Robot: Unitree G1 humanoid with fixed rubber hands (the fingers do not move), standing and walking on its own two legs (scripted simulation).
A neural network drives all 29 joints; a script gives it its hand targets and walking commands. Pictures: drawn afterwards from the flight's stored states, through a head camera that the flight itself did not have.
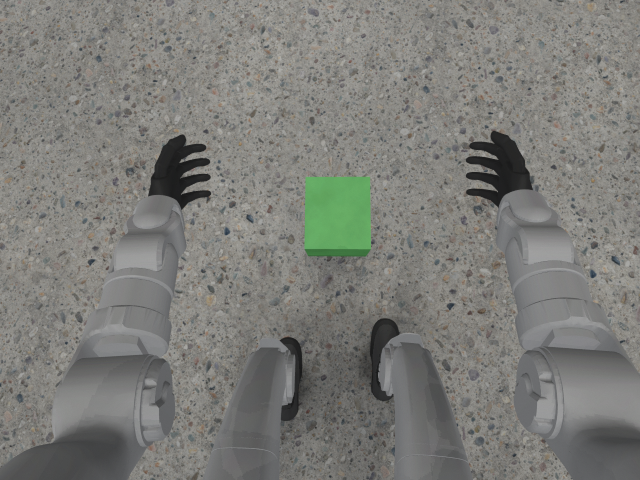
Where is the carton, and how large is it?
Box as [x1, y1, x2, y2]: [304, 177, 370, 256]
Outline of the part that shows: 306,177 304,248 307,254 365,256 370,249 369,177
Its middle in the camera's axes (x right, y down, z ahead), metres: +0.05 -0.06 +1.01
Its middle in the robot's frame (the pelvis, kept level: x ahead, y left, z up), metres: +0.51 +0.00 -0.61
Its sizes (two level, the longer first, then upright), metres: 0.180 0.159 0.143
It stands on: the floor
